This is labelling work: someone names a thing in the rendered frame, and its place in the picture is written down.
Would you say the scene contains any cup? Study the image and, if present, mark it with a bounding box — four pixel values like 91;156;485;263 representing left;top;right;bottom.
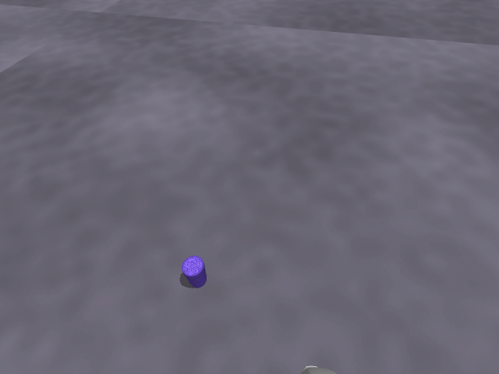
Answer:
182;256;207;288

